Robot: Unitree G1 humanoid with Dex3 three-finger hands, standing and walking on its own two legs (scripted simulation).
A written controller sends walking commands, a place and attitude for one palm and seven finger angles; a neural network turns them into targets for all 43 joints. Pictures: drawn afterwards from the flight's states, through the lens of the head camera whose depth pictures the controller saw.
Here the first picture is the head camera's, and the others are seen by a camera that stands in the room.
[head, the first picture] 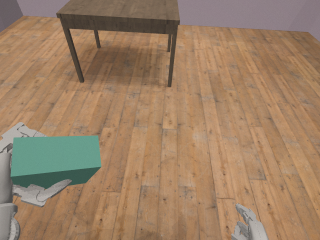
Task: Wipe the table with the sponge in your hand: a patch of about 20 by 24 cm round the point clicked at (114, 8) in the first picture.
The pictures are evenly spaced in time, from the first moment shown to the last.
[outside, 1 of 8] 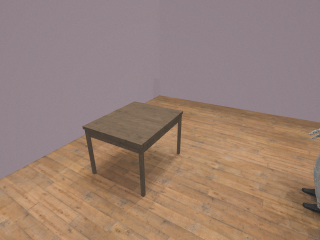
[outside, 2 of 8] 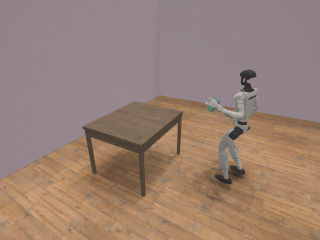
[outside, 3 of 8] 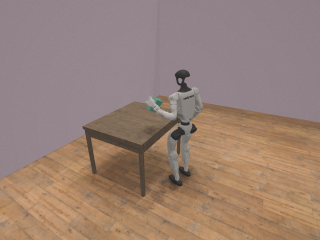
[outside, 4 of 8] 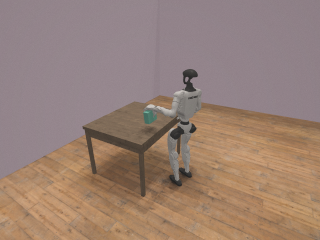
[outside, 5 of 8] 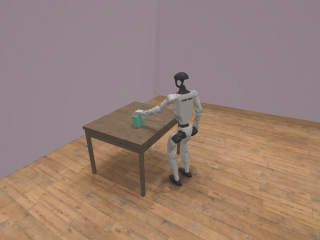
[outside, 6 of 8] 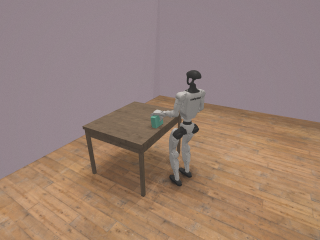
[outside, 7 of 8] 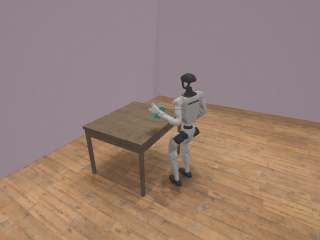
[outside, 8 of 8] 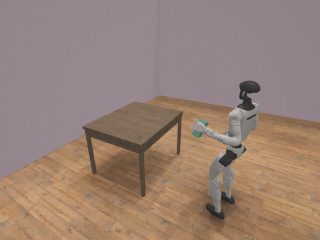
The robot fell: no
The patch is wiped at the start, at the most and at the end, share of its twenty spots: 0.00 1.00 1.00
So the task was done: yes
